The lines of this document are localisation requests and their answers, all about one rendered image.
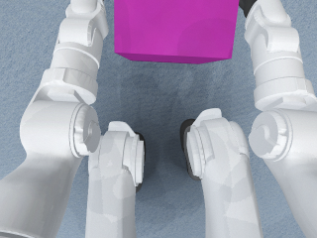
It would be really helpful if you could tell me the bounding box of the robot right thigh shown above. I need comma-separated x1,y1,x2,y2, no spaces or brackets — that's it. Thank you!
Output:
186,117,264,238

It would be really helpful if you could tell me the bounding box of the right robot forearm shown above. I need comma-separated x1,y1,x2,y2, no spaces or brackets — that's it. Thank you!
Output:
244,0,317,112

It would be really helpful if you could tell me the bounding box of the left robot forearm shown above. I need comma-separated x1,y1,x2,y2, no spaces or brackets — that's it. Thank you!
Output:
20,0,109,145

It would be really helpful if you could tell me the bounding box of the robot thigh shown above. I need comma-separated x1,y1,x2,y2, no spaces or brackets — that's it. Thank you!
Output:
186,117,264,238
85,130,145,238

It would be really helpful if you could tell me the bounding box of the right robot hand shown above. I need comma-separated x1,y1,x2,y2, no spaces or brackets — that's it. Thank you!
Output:
239,0,258,18

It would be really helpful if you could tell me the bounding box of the robot left upper arm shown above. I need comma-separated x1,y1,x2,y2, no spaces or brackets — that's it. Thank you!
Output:
0,100,101,238

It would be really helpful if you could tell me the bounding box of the carton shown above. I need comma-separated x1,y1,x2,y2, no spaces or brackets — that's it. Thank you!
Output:
114,0,240,64

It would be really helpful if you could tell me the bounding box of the robot left thigh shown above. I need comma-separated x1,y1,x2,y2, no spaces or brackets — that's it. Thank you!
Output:
85,130,145,238

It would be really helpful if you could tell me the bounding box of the robot right upper arm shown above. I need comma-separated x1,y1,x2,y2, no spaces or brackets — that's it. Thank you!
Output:
248,107,317,238

